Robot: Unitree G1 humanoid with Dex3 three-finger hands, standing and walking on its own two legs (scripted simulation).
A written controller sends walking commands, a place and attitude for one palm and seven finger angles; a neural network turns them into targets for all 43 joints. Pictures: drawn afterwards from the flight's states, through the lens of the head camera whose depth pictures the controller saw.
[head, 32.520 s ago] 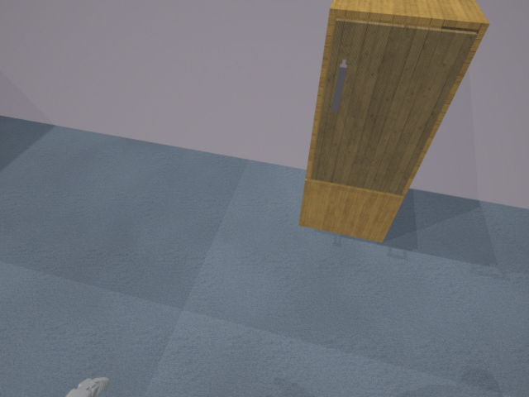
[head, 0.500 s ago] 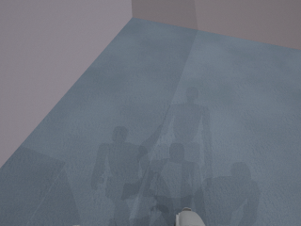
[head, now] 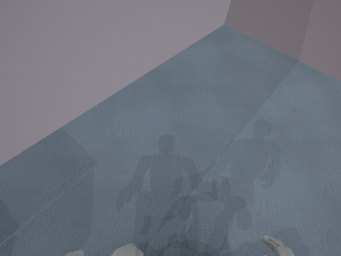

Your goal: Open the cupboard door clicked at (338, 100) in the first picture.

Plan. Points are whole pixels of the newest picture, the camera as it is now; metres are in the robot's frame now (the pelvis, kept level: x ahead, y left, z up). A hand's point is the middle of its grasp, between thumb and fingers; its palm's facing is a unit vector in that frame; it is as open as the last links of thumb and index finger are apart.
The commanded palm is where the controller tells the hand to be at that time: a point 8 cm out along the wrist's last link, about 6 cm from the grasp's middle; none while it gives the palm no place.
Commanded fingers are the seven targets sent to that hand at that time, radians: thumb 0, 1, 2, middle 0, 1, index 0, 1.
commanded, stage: turn to face it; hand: left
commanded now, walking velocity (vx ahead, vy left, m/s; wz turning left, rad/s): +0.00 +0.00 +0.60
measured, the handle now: out of the picture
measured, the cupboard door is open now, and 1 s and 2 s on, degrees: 50 50 50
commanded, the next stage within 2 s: none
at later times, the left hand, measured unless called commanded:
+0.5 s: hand out of the picture +0.07 +0.16 -0.13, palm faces +0.26 -0.92 -0.29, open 7.4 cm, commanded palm none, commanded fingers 0.00 0.90 0.90 -0.20 -0.30 -0.20 -0.30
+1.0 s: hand out of the picture -0.07 +0.16 -0.15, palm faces +0.60 -0.76 -0.25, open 7.4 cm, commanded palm none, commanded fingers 0.00 0.90 0.90 -0.20 -0.30 -0.20 -0.30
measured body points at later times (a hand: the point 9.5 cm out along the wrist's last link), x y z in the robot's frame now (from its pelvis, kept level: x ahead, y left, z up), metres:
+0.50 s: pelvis +0.02 -0.06 +0.02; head +0.08 -0.08 +0.46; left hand +0.05 +0.21 -0.10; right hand +0.14 -0.30 -0.15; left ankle -0.01 +0.07 -0.66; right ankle +0.04 -0.17 -0.71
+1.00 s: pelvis +0.01 -0.05 +0.02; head +0.04 +0.00 +0.47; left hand -0.10 +0.20 -0.13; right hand +0.25 -0.20 -0.10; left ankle -0.04 +0.03 -0.71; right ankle +0.06 -0.20 -0.63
